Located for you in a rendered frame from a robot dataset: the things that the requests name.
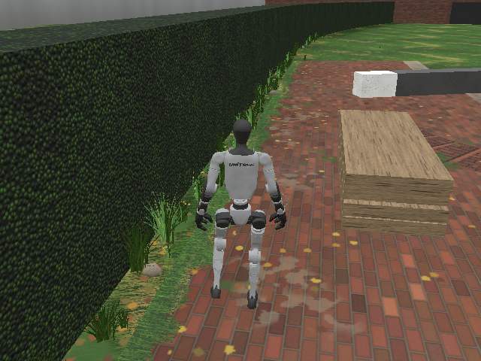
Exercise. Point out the robot right hand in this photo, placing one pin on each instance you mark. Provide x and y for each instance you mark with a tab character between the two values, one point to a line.
281	218

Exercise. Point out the left robot forearm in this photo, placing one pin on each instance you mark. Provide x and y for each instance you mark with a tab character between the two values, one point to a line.
204	201

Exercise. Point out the left robot foot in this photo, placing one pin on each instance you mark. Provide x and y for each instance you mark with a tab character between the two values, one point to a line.
215	293

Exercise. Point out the right robot forearm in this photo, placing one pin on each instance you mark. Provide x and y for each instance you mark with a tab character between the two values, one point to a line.
277	201

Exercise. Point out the robot left upper arm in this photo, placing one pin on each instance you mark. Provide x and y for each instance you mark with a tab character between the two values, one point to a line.
217	158

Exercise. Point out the robot left hand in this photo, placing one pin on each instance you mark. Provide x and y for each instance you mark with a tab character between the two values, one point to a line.
199	219

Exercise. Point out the robot right upper arm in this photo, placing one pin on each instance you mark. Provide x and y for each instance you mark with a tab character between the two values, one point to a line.
268	170

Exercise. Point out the humanoid robot head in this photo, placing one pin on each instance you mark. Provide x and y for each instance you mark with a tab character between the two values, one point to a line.
242	129

